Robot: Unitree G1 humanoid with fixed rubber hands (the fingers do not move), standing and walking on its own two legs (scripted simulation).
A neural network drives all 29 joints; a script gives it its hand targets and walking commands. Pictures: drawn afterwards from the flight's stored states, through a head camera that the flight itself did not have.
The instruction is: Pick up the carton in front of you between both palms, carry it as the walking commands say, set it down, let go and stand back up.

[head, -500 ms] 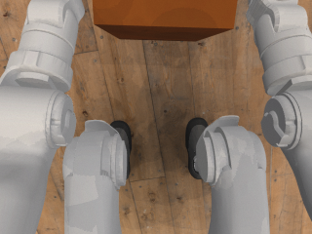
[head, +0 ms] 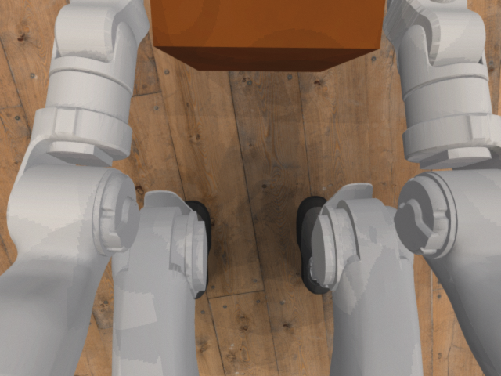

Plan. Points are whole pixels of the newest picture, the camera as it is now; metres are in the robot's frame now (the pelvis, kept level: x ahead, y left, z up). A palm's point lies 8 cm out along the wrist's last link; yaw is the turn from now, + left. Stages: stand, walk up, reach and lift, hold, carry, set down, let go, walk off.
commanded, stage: reach and lift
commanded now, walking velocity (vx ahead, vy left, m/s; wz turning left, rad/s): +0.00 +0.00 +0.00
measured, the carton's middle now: out of the picture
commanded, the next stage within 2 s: none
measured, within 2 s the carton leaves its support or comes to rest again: neither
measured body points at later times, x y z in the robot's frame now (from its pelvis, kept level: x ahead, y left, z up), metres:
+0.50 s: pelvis -0.03 +0.00 +0.11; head +0.25 +0.00 +0.46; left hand +0.51 +0.14 +0.05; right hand +0.50 -0.16 +0.05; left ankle +0.10 +0.13 -0.34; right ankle +0.10 -0.13 -0.34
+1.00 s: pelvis +0.04 -0.01 +0.25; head +0.22 +0.00 +0.67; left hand +0.47 +0.14 +0.20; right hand +0.47 -0.16 +0.21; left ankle +0.10 +0.13 -0.34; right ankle +0.10 -0.13 -0.34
